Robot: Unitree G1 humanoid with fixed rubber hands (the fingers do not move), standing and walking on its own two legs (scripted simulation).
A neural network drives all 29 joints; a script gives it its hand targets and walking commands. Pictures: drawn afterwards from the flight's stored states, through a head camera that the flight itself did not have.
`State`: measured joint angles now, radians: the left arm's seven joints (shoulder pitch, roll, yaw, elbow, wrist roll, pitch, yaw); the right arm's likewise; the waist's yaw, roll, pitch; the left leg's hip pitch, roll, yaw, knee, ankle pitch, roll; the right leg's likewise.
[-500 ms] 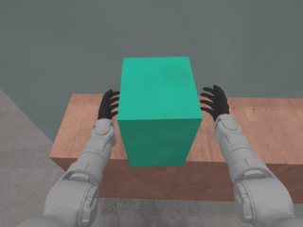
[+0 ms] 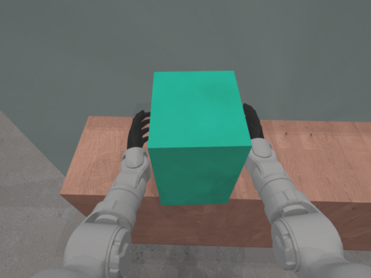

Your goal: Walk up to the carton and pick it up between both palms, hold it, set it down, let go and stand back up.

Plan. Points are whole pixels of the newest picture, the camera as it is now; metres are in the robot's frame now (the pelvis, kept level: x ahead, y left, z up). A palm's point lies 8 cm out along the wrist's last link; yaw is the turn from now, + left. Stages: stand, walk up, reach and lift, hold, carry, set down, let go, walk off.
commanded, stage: reach and lift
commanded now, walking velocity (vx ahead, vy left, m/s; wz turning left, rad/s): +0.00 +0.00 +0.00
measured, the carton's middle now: (194, 144) +0.40 +0.00 +0.02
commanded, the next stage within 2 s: none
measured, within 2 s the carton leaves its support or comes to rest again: leaves its support in 1.26 s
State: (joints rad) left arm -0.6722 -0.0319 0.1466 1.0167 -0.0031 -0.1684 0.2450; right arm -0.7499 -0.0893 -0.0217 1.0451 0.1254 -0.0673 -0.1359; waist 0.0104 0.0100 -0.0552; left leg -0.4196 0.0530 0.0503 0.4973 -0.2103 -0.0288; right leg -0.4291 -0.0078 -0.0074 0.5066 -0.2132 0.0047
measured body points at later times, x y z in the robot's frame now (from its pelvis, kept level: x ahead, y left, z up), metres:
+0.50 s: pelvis +0.00 +0.00 +0.00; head +0.02 -0.01 +0.45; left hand +0.39 +0.13 +0.04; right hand +0.41 -0.14 +0.05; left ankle +0.02 +0.14 -0.73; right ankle +0.02 -0.12 -0.74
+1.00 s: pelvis +0.00 +0.00 +0.00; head +0.02 -0.01 +0.45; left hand +0.38 +0.13 +0.04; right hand +0.41 -0.14 +0.05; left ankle +0.02 +0.14 -0.74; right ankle +0.02 -0.12 -0.74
